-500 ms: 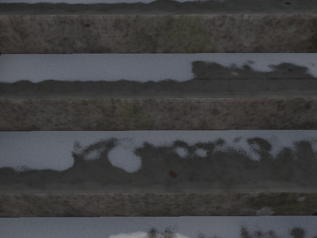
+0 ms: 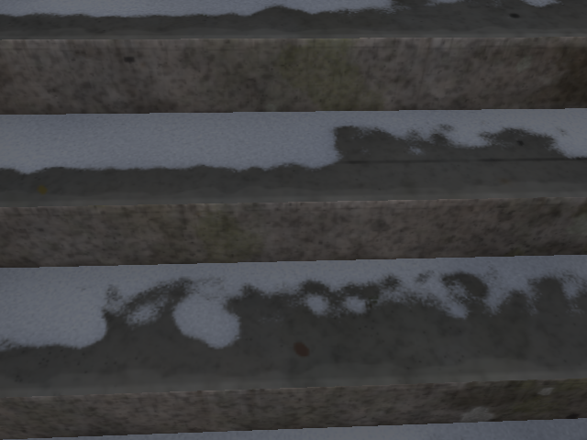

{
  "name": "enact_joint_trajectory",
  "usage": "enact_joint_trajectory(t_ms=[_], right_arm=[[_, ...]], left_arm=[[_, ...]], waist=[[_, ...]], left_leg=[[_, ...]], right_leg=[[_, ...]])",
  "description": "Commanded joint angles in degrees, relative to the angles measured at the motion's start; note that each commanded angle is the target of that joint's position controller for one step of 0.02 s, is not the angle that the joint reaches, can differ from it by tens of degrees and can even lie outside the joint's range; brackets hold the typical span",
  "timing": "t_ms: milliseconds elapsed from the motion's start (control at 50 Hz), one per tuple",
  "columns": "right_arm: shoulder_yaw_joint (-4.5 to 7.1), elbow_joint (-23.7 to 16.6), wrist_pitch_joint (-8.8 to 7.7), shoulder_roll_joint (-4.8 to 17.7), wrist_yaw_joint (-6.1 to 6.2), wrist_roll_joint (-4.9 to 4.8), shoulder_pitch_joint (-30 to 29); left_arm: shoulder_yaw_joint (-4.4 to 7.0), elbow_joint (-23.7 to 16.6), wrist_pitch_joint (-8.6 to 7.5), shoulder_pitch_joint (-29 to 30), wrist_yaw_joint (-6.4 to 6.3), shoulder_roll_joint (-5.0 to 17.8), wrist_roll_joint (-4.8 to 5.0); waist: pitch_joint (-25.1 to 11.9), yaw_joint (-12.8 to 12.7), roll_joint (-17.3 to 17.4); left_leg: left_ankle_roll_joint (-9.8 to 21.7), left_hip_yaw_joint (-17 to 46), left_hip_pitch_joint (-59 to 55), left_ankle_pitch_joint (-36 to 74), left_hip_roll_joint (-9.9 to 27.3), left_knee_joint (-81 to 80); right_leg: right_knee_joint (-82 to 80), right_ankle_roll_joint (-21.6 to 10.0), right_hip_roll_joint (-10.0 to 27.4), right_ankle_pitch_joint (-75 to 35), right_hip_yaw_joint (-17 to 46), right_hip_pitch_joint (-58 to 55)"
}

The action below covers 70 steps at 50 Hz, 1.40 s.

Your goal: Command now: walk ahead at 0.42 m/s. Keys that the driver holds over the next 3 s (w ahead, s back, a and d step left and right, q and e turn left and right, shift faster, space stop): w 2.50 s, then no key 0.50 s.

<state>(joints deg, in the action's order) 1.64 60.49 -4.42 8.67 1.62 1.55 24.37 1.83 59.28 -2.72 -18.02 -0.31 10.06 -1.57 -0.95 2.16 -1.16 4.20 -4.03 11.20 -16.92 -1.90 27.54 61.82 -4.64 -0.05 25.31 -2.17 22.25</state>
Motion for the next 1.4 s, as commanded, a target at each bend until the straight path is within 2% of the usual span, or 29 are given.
enact_joint_trajectory(t_ms=[20,80,200,260,300,320,360,380,400,420,460,520,620,700,760,820,860,900,920,940,960,980,1040,1100,1200,1300,1340,1360,1400], right_arm=[[1.17,0.4,-0.4,6.34,0.32,-0.05,4.76],[1.28,2.6,-1.13,6.73,-0.08,0.71,9.62],[-0.36,5.28,-2.03,6.41,-0.34,1.19,11.25],[-1.78,6.19,-1.11,6.65,0.45,-2.01,7.41],[-1.47,1.96,-0.29,8.11,0.5,-3.44,2.67],[-0.8,0.9,-1.04,11.88,-0.45,-4.14,3.61],[3.07,-0.35,-2.24,21.32,-2.24,-6.57,1.3],[2.79,-2.95,-3.05,16.64,-4.03,-5.72,0.16],[1.5,-6.3,-3.33,6.69,-5.47,-1.57,1.36],[1.26,-7.15,-2.65,2.35,-5.23,1.3,2.31],[0.83,-13.43,-0.77,0.95,-3.95,2.56,-6.19],[-1.12,-17.28,0.41,-3.95,-2.17,0.93,-7.88],[-2.33,-17.56,1.65,-4.45,-0.36,-0.88,-14.12],[-4.35,-25.31,1.77,-7.44,0.75,-1.33,-28.0],[-5.26,-30.04,2.31,-6.08,-0.54,-0.77,-36.63],[-5.94,-30.32,3.78,-6.66,-1.97,-0.86,-37.66],[-6.19,-25.34,3.49,-6.3,-1.95,-3.38,-30.08],[-3.78,-21.0,3.86,-1.24,-0.72,-2.15,-13.19],[-2.36,-18.74,3.72,2.16,-0.77,-0.41,-6.54],[-0.34,-15.13,3.49,6.91,-0.18,0.93,0.12],[2.14,-12.05,4.93,11.12,0.62,0.83,2.77],[2.91,-11.53,4.71,11.62,0.29,-0.71,-7.32],[0.43,-1.91,0.6,-1.65,-0.32,-0.16,-8.07],[-1.14,3.33,-1.87,-5.17,-1.63,0.13,-4.9],[-0.88,3.55,-4.92,3.08,-2.67,-0.88,2.17],[0.01,4.09,-3.02,4.33,0.93,-2.47,11.8],[0.11,0.01,-2.86,6.49,2.01,-4.76,7.97],[0.82,-0.82,-2.43,9.92,2.59,-3.42,8.36],[2.32,-6.02,-3.81,12.37,0.11,-3.41,-4.92]], left_arm=[[0.62,-4.67,-1.48,3.45,1.33,0.47,-1.23],[0.13,-6.87,-0.06,6.84,0.51,-2.29,-0.31],[-3.39,-25.13,0.49,29.3,-1.67,-4.86,0.37],[-5.22,-31.41,1.86,32.32,-1.5,-4.63,0.24],[-5.64,-29.0,2.87,23.45,-0.74,-5.94,0.93],[-4.06,-26.7,2.37,15.23,-1.04,-3.36,1.29],[-0.23,-20.38,2.22,-6.33,-1.77,3.89,-1.05],[2.03,-17.05,1.94,-10.94,-2.4,10.96,-2.2],[4.02,-13.91,2.59,-10.02,-2.36,18.73,-0.12],[4.15,-14.49,2.66,-0.8,-2.08,16.31,0.19],[1.46,-9.02,2.11,8.23,-0.5,5.46,0.57],[-0.45,-0.66,-1.26,3.02,1.46,-3.77,-0.71],[-1.42,4.12,-4.61,-3.93,1.91,-2.83,-0.45],[-0.71,5.59,-5.55,-9.96,1.89,3.4,0.17],[-1.41,7.6,-4.81,-16.45,-0.17,0.42,1.08],[-0.21,8.29,-3.79,-21.4,-3.37,2.97,2.14],[-0.91,4.69,-3.81,-17.25,-3.63,2.48,4.03],[0.7,2.43,-5.12,-16.54,-2.24,9.03,3.15],[1.83,0.72,-6.02,-13.37,-0.79,11.32,3.41],[1.65,-2.85,-6.85,-12.88,0.62,8.41,3.38],[2.15,-6.17,-6.62,-5.32,2.81,4.96,1.24],[2.13,-9.99,-5.95,-2.42,3.38,0.87,-1.69],[-0.42,-19.21,-5.2,4.4,1.01,-6.66,-1.18],[-3.13,-18.46,-2.38,0.55,0.12,-11.61,0.19],[-4.21,-26.0,-0.31,17.56,-1.84,-9.3,1.32],[-5.82,-32.6,0.51,31.47,0.17,-7.42,0.81],[-5.9,-28.04,-0.51,23.11,0.11,-7.48,3.39],[-4.51,-25.55,-0.23,13.66,-1.43,-7.41,4.68],[-0.29,-19.13,-0.18,-1.94,-2.23,3.24,3.48]], waist=[[8.0,-2.17,3.23],[4.53,0.23,9.39],[10.36,1.31,4.32],[12.81,-0.63,5.53],[5.82,-2.7,1.96],[-3.54,-6.07,8.31],[-23.35,-18.12,12.84],[-24.31,-16.94,-2.12],[-26.28,-12.37,-20.98],[-22.89,-6.47,-11.45],[-2.41,-0.26,-1.47],[1.01,2.54,-2.49],[3.39,1.27,0.39],[6.69,-1.09,-3.06],[6.17,-3.68,-1.34],[2.19,-6.56,-4.2],[-5.79,-1.22,-4.69],[-17.2,6.36,-10.83],[-21.28,9.49,-11.5],[-22.97,9.57,-3.29],[-19.52,10.91,9.38],[-14.85,5.37,8.05],[3.14,-3.98,-5.81],[6.98,-7.68,-2.38],[6.87,-4.24,6.25],[2.2,1.69,3.91],[-8.93,-2.73,5.72],[-15.81,-6.64,13.93],[-23.6,-16.21,16.65]], left_leg=[[10.49,23.83,-5.39,-5.69,17.17,-18.84],[13.5,19.29,-8.82,15.06,18.53,-17.22],[7.86,15.47,-11.2,-10.08,20.57,-22.77],[5.12,7.76,2.18,-9.84,15.43,-32.23],[7.22,1.06,16.24,20.85,11.75,-36.38],[8.73,-0.9,10.22,69.15,13.34,-24.09],[3.54,1.19,-6.97,96.57,15.13,8.81],[0.23,4.7,4.29,63.61,8.75,30.11],[-0.74,10.62,19.62,6.69,-4.63,53.38],[0.57,20.37,25.15,9.92,-2.41,71.46],[1.26,8.97,35.58,16.64,2.01,80.03],[4.74,11.12,46.11,15.16,1.58,93.25],[3.99,6.01,56.18,17.51,-1.12,93.71],[5.11,4.42,75.04,1.44,-0.38,102.83],[3.93,-3.54,69.18,2.63,3.73,83.29],[4.04,-8.73,55.39,-4.08,5.77,62.6],[7.08,-14.05,31.31,-5.24,-0.51,47.81],[8.2,-9.54,17.52,-13.19,-3.94,39.97],[9.21,-4.02,8.38,-13.31,-3.04,32.38],[14.62,21.91,-2.96,-26.26,9.34,21.58],[20.16,55.39,-4.37,-40.3,17.41,-9.08],[17.73,62.97,-0.15,-44.28,18.8,-15.31],[9.86,33.36,14.21,-17.04,16.1,-6.3],[3.72,13.97,14.71,-0.1,11.11,-5.56],[5.39,10.75,8.53,9.46,12.24,-15.25],[6.31,5.98,-0.26,20.16,10.75,-30.49],[7.58,-1.14,2.8,80.11,10.2,-20.04],[8.65,1.04,-5.61,97.56,12.48,-10.9],[3.38,-0.36,-6.34,93.33,10.52,17.45]], right_leg=[[17.29,0.16,3.66,-6.43,1.56,23.03],[46.55,0.73,0.25,-0.64,-4.25,32.65],[62.88,-2.77,4.53,11.67,1.5,66.26],[38.89,-2.09,7.86,8.57,-3.03,52.5],[17.52,-3.39,4.91,-3.06,-9.93,15.5],[17.89,-4.08,0.33,-3.33,-11.82,2.32],[1.5,-4.98,-2.69,-4.84,-3.5,-12.13],[-17.15,-6.25,6.59,6.49,19.8,-18.36],[-43.78,-7.29,18.67,14.36,52.8,-21.76],[-47.78,-4.67,21.04,29.42,58.99,-13.61],[-42.04,-3.98,16.53,32.82,43.51,3.99],[-38.48,-2.77,12.99,8.08,22.8,5.92],[-42.89,-1.0,11.05,-10.1,8.17,3.92],[-48.9,-0.8,12.04,-9.01,7.65,-7.44],[-54.93,-0.58,9.76,-9.13,5.2,-8.87],[-64.54,-4.92,11.3,-33.79,2.64,-19.41],[-54.47,-6.06,11.0,-94.25,-5.45,-18.21],[-34.14,-7.82,17.16,-118.99,-2.01,-28.23],[-21.74,-7.26,16.28,-112.28,-2.57,-26.87],[-3.05,-4.57,9.75,-93.49,-1.18,-7.4],[22.17,-2.74,-5.22,-25.65,0.82,9.53],[47.83,-2.12,-3.76,-21.63,9.97,21.21],[62.99,-4.9,-0.48,-25.25,8.69,36.78],[61.69,-6.04,-0.8,-21.06,11.89,45.57],[66.97,-4.78,-0.35,-8.93,0.48,57.95],[31.74,-4.25,4.89,-6.22,-8.84,41.99],[13.09,-5.71,-2.41,-3.9,-13.51,9.74],[10.04,-4.74,-4.92,-1.72,-10.78,3.34],[-8.33,-4.22,-1.89,-3.72,2.34,-11.41]])
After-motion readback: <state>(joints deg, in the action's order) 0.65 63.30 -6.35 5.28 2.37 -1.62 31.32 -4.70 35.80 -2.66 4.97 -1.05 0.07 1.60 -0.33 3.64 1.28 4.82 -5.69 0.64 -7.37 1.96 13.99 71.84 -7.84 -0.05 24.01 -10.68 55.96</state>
